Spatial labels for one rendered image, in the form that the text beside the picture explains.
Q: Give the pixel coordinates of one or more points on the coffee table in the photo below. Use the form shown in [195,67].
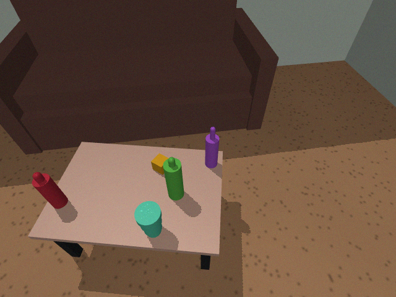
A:
[105,183]

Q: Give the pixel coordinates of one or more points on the sofa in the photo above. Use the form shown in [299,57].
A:
[108,71]

